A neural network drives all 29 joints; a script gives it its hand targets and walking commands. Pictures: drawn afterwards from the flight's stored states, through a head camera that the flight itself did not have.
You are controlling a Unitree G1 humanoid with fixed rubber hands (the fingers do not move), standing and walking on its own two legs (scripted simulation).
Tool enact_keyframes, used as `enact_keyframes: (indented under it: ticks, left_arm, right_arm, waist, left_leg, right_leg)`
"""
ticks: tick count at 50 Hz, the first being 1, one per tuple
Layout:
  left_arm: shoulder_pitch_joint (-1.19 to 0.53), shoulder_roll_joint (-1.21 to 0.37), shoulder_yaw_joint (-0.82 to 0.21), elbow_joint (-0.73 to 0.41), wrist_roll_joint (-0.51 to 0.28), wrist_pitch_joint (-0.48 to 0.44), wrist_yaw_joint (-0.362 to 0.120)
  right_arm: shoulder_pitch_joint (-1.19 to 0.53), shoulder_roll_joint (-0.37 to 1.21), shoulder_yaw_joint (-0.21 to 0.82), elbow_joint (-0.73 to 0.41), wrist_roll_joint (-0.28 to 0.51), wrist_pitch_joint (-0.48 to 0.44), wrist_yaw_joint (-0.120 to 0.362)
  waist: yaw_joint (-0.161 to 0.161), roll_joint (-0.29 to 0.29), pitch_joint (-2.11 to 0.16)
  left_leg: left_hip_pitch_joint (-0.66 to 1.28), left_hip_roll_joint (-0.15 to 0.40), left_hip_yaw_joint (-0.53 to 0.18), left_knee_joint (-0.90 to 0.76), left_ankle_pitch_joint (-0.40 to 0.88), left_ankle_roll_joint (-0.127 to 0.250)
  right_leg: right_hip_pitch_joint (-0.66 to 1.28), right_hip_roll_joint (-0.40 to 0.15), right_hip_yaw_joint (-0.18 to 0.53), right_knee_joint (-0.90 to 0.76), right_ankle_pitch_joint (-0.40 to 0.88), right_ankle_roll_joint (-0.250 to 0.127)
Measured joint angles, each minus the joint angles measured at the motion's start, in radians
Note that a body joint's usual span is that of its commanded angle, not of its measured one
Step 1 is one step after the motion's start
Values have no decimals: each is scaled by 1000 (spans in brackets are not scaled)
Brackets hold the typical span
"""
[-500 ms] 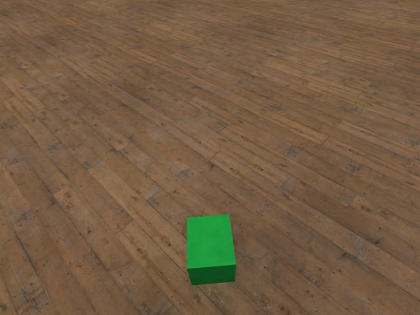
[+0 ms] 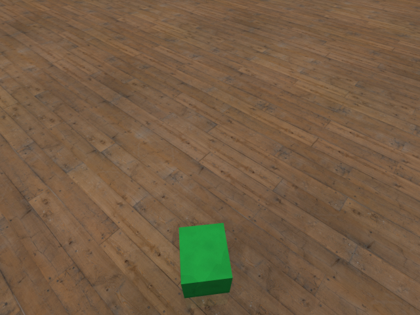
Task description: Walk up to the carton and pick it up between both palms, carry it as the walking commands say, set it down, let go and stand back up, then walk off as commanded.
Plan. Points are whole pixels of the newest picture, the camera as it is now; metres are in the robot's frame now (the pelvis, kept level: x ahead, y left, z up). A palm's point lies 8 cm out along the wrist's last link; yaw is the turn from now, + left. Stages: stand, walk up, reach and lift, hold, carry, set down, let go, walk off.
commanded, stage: walk up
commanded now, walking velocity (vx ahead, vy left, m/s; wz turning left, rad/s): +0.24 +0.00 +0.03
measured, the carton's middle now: (204, 260) +0.49 +0.03 -0.68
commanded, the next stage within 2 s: stand in 1.74 s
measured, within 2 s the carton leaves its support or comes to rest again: neither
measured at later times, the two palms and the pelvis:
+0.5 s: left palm out of the picture +0.12 +0.20 -0.15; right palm out of the picture +0.09 -0.24 -0.15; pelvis +0.09 -0.03 +0.00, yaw +2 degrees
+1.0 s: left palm out of the picture +0.06 +0.26 -0.15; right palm out of the picture +0.00 -0.20 -0.13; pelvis +0.02 +0.02 +0.00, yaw +2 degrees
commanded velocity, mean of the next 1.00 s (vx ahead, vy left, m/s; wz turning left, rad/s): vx -0.03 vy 0.01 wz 0.00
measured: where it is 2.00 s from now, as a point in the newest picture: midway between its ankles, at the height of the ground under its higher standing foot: outside the picture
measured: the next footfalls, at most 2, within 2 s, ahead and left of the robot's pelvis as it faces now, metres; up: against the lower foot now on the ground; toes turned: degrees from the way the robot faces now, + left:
right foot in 0.18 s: +0.17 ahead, -0.14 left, +0.00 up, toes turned -7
left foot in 0.36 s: +0.05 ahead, +0.11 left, +0.00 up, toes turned +7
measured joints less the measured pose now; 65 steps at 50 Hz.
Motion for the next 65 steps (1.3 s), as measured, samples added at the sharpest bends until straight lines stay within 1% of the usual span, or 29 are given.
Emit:
enact_keyframes:
  ticks: [3, 7, 8, 9, 10, 12, 14, 15, 16, 19, 22, 25, 28, 35, 36, 37, 39, 40, 42, 43, 45, 47, 49, 53, 56, 59, 62, 64, 65]
  left_arm:
    - [-77, -4, -2, -38, -6, -3, -3]
    - [-162, -20, -11, -56, -14, 0, 5]
    - [-177, -25, -13, -56, -16, -1, 12]
    - [-184, -28, -14, -56, -15, -6, 18]
    - [-188, -36, -14, -50, -10, -12, 23]
    - [-190, -60, -17, -40, -9, -13, 27]
    - [-182, -76, -20, -34, -11, -6, 33]
    - [-177, -81, -21, -29, -12, 0, 37]
    - [-172, -85, -21, -23, -13, 5, 41]
    - [-155, -91, -19, 0, -23, 19, 43]
    - [-130, -83, -21, 23, -30, 27, 47]
    - [-107, -74, -23, 33, -32, 20, 47]
    - [-91, -62, -19, 34, -31, 17, 46]
    - [-89, -13, 11, -4, -22, 48, 53]
    - [-91, -9, 15, -11, -19, 52, 53]
    - [-96, -4, 19, -19, -15, 55, 53]
    - [-106, 5, 23, -29, -9, 60, 51]
    - [-109, 10, 25, -26, -9, 65, 48]
    - [-114, 17, 26, -14, -14, 79, 43]
    - [-120, 20, 23, -8, -17, 85, 39]
    - [-126, 18, 14, -5, -26, 96, 36]
    - [-129, 7, 8, -3, -23, 93, 28]
    - [-123, -6, 6, 7, -17, 84, 23]
    - [-97, -26, 1, 36, -18, 73, 32]
    - [-68, -42, -5, 60, -16, 63, 30]
    - [-59, -53, -13, 64, -12, 43, 21]
    - [-74, -56, -22, 46, -15, 9, 22]
    - [-74, -52, -27, 35, -15, -10, 28]
    - [-70, -57, -28, 35, -11, -20, 31]
  right_arm:
    - [39, 22, 6, 27, -2, -11, -1]
    - [60, 38, 14, 63, -2, -6, -7]
    - [61, 41, 17, 72, 3, 0, -11]
    - [64, 44, 21, 79, 10, 4, -14]
    - [63, 42, 26, 83, 16, 10, -16]
    - [45, 32, 33, 68, 24, 30, -23]
    - [19, 27, 30, 51, 25, 51, -29]
    - [3, 25, 27, 45, 23, 60, -30]
    - [-14, 22, 25, 40, 21, 67, -30]
    - [-55, 14, 18, 34, 13, 71, -29]
    - [-73, 24, 16, 38, 9, 67, -28]
    - [-87, 29, 19, 32, 12, 62, -31]
    - [-110, 21, 13, 19, 13, 58, -36]
    - [-147, -31, -19, -34, 9, 91, -47]
    - [-149, -41, -24, -41, 9, 99, -46]
    - [-150, -49, -28, -48, 8, 109, -44]
    - [-148, -57, -25, -62, 1, 124, -33]
    - [-143, -55, -20, -66, -3, 124, -24]
    - [-122, -47, -10, -66, -6, 112, -7]
    - [-110, -37, -6, -56, -15, 102, -6]
    - [-75, -16, 9, -33, -17, 88, -8]
    - [-39, 1, 24, -10, -2, 77, -9]
    - [-16, 18, 31, 5, 8, 66, -12]
    - [-16, 49, 33, 22, 13, 46, -19]
    - [-33, 53, 17, 36, 11, 43, -17]
    - [-28, 39, 5, 45, 12, 41, -18]
    - [-10, 25, 3, 59, 13, 40, -15]
    - [7, 20, 5, 65, 17, 42, -11]
    - [11, 13, 6, 67, 20, 44, -8]
  waist:
    - [-10, 11, 5]
    - [-27, 23, 20]
    - [-30, 24, 27]
    - [-32, 20, 30]
    - [-32, 28, 32]
    - [-32, 67, 39]
    - [-27, 80, 40]
    - [-23, 81, 39]
    - [-19, 81, 39]
    - [-3, 85, 36]
    - [15, 59, 15]
    - [30, 45, 5]
    - [39, 38, 11]
    - [48, 39, 43]
    - [48, 43, 45]
    - [49, 44, 48]
    - [55, 36, 53]
    - [55, 32, 48]
    - [42, 34, 26]
    - [32, 31, 20]
    - [22, 27, 9]
    - [19, 29, -3]
    - [19, 28, -15]
    - [17, 15, -25]
    - [9, 19, -36]
    - [-4, 37, -42]
    - [-8, 49, -24]
    - [-3, 38, -17]
    - [1, 47, -12]
  left_leg:
    - [42, 4, -9, -56, 8, -4]
    - [76, 9, -15, -50, -29, -23]
    - [79, 9, -17, -29, -48, -30]
    - [77, 5, -19, 4, -74, -37]
    - [68, 10, -24, 48, -104, -44]
    - [32, 36, -48, 147, -172, -39]
    - [-2, 34, -69, 210, -240, -29]
    - [-15, 30, -72, 217, -240, -25]
    - [-23, 27, -72, 204, -214, -22]
    - [-17, 33, -72, 97, -40, -20]
    - [23, 23, -65, 47, -42, -33]
    - [45, 11, -63, 2, -32, -32]
    - [29, 3, -61, 18, -35, -26]
    - [-96, -1, -53, 201, -98, -8]
    - [-118, 0, -52, 228, -81, -5]
    - [-146, -2, -52, 279, -95, -6]
    - [-185, -13, -57, 392, -193, -4]
    - [-177, -15, -57, 391, -204, 2]
    - [-118, -9, -69, 268, -172, 12]
    - [-107, -10, -69, 235, -150, 18]
    - [-85, -13, -63, 189, -97, 28]
    - [-48, -16, -62, 107, -41, 34]
    - [-20, -22, -64, 34, 4, 39]
    - [-6, -37, -62, -33, 46, 44]
    - [-17, -37, -52, -36, 46, 48]
    - [-14, -26, -46, -69, 61, 44]
    - [-21, -14, -45, -58, 58, 26]
    - [-42, -19, -39, -2, 27, 13]
    - [-61, -11, -43, 50, -1, 9]
  right_leg:
    - [-46, -2, -25, -75, 48, 8]
    - [-29, 9, -41, -273, 89, 0]
    - [-5, 15, -42, -347, 138, -4]
    - [25, 14, -49, -425, 232, -10]
    - [43, 16, -59, -447, 242, -26]
    - [52, 36, -79, -426, 187, -55]
    - [70, 43, -87, -432, 160, -66]
    - [81, 44, -89, -442, 159, -65]
    - [92, 45, -91, -455, 163, -62]
    - [121, 61, -96, -482, 171, -60]
    - [153, 56, -92, -519, 178, -54]
    - [166, 47, -91, -542, 187, -47]
    - [146, 36, -88, -518, 180, -43]
    - [33, 10, -78, -369, 141, -41]
    - [18, 7, -79, -354, 141, -40]
    - [3, 2, -79, -341, 143, -40]
    - [-14, -10, -74, -333, 155, -42]
    - [-13, -11, -71, -345, 166, -40]
    - [-16, -4, -75, -357, 162, -33]
    - [-20, -3, -72, -346, 116, -31]
    - [-17, 19, -24, -313, 16, -28]
    - [-5, 39, 16, -251, 15, -22]
    - [21, 48, 38, -214, 32, -18]
    - [116, 54, 59, -283, 34, -15]
    - [169, 61, 43, -320, -44, -15]
    - [177, 67, 22, -312, -56, -14]
    - [215, 70, -3, -443, -4, -14]
    - [263, 57, -22, -566, 62, -16]
    - [273, 60, -29, -584, 102, -20]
